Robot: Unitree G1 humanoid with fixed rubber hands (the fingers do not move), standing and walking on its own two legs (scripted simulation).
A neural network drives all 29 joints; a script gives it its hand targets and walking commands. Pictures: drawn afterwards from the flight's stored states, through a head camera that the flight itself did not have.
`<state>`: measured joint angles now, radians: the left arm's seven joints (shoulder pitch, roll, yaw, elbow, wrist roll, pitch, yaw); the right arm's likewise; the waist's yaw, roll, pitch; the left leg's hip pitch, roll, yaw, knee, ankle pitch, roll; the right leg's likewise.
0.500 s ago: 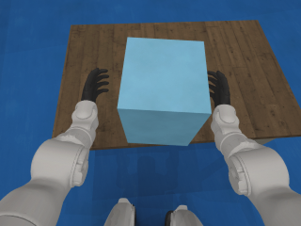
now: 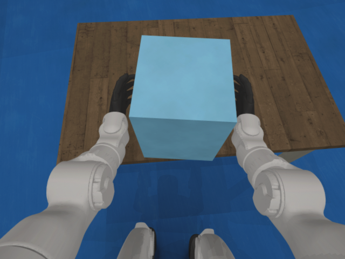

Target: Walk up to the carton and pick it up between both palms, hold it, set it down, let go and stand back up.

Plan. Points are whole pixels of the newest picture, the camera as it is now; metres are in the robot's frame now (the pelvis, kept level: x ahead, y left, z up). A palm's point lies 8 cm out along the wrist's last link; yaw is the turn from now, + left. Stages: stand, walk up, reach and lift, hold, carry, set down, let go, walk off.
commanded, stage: reach and lift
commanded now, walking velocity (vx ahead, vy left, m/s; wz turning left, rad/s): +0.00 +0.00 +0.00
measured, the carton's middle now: (181, 106) +0.48 +0.01 -0.03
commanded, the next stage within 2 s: none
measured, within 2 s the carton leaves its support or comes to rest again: neither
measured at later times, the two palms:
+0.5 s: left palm (120, 111) +0.43 +0.15 +0.01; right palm (244, 120) +0.42 -0.14 +0.01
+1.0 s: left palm (119, 112) +0.43 +0.16 +0.00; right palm (242, 119) +0.43 -0.13 +0.01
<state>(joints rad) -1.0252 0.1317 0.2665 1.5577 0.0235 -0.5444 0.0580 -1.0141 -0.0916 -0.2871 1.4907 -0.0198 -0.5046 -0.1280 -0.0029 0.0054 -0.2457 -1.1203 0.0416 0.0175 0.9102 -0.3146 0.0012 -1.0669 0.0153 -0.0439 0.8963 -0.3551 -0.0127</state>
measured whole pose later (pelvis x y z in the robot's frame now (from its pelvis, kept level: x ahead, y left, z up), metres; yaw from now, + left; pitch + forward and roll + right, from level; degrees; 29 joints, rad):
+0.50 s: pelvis +0.03 +0.01 +0.03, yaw -1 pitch +26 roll -2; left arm -0.85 0.03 0.56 1.38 0.38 -0.58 0.07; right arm -0.78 0.06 -0.75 1.23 -0.51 -0.58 -0.10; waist 0.00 0.00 -0.16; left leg -0.90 0.04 0.04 0.73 -0.28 0.01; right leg -0.84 0.02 -0.02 0.69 -0.30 0.00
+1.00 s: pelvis +0.02 +0.00 +0.02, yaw +0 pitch +26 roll -2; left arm -0.87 0.04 0.55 1.39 0.37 -0.57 0.08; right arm -0.81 0.07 -0.76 1.25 -0.50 -0.57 -0.12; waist 0.00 -0.01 -0.17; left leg -0.95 0.04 0.02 0.77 -0.29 0.01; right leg -0.89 0.02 -0.05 0.74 -0.32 -0.01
